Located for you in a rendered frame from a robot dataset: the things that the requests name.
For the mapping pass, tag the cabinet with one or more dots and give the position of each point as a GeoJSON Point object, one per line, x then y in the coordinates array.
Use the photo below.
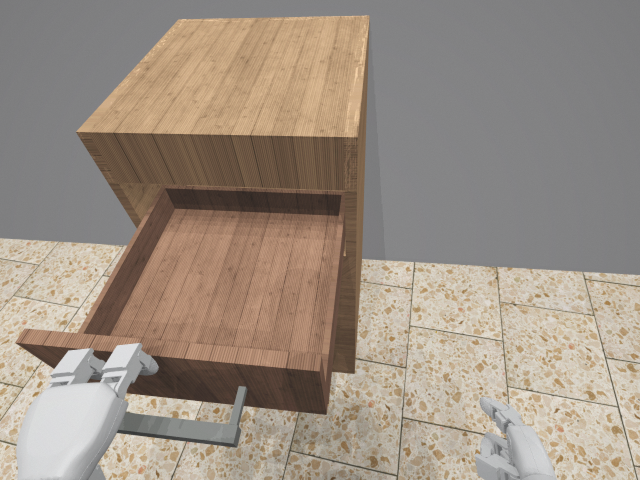
{"type": "Point", "coordinates": [269, 103]}

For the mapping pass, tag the left robot hand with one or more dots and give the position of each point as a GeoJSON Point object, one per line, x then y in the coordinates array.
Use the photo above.
{"type": "Point", "coordinates": [70, 425]}

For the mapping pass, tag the handle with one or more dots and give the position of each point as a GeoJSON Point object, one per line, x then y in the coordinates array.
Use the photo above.
{"type": "Point", "coordinates": [188, 430]}

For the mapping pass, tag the right robot hand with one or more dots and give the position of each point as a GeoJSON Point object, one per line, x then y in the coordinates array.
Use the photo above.
{"type": "Point", "coordinates": [523, 453]}

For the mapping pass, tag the drawer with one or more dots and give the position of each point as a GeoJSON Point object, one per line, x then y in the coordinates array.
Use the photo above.
{"type": "Point", "coordinates": [223, 287]}

